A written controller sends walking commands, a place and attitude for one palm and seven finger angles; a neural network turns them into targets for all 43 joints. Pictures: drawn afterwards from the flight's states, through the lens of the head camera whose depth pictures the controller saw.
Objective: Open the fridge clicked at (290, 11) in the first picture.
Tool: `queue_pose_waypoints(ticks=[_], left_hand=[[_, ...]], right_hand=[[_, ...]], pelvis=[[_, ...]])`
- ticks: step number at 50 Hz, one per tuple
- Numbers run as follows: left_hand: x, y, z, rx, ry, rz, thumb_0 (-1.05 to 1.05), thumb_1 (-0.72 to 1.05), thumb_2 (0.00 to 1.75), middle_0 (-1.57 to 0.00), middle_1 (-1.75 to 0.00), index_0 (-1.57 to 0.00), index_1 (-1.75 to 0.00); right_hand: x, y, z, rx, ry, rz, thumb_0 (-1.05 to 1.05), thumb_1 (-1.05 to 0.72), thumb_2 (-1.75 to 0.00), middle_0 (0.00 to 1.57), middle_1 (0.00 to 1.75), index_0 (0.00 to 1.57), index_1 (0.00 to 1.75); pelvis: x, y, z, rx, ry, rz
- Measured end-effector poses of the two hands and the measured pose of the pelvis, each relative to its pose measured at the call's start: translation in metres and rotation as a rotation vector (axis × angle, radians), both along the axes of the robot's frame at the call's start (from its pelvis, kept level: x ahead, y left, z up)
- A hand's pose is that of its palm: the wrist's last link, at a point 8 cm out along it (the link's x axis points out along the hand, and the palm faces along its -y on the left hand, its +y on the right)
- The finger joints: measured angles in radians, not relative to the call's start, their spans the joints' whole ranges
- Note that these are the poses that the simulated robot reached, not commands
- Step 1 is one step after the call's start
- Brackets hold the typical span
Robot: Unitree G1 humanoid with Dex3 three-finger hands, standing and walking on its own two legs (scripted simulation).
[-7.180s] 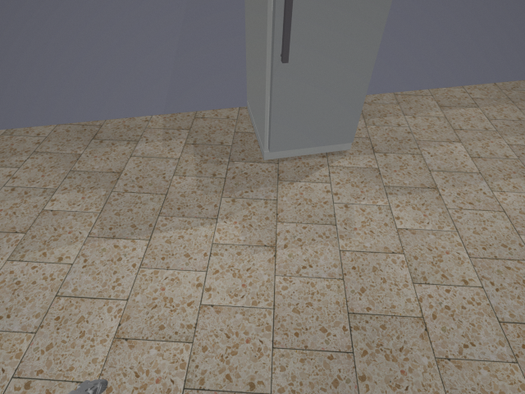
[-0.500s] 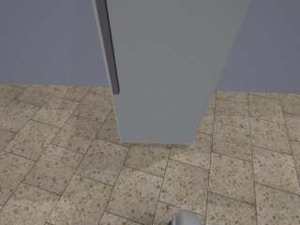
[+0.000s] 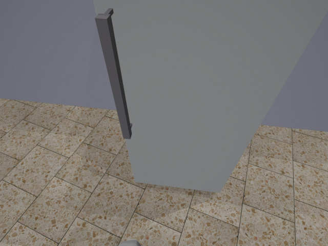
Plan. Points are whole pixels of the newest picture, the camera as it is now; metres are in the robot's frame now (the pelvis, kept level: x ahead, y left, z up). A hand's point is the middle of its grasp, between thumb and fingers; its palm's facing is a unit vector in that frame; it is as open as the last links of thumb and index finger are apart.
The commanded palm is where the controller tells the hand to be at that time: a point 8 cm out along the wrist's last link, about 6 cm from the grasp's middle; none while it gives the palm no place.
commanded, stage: come to a stop and stand still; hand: left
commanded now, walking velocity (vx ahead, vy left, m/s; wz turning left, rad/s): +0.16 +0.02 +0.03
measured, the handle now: (120, 87) +0.53 +0.19 +0.08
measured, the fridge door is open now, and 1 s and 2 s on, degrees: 0 0 0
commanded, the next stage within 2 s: none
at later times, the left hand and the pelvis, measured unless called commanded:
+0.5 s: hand out of the picture +0.09 +0.17 -0.17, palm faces +0.03 -0.96 -0.29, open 7.4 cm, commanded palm none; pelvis +0.04 -0.03 -0.02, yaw -2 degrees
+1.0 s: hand out of the picture -0.02 +0.18 -0.17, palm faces +0.09 -0.97 -0.24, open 7.4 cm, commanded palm none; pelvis -0.02 -0.01 +0.00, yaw +0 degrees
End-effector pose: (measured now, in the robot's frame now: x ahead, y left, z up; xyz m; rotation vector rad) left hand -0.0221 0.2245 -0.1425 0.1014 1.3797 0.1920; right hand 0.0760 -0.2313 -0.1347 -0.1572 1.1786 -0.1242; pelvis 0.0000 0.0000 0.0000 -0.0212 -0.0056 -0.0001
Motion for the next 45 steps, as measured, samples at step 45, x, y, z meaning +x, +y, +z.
queue_pose_waypoints(ticks=[45], left_hand=[[0.03, -0.023, 0.022, 0.093, -0.079, -0.001, 0.01, 0.9, 0.9, -0.2, -0.3, -0.2, -0.3]], right_hand=[[-0.065, -0.052, -0.012, 0.011, 0.209, -0.027, 0.0, -0.91, -0.9, 0.2, 0.3, 0.2, 0.3]], pelvis=[[-0.01, -0.038, 0.005, 0.075, 0.0, 0.006]])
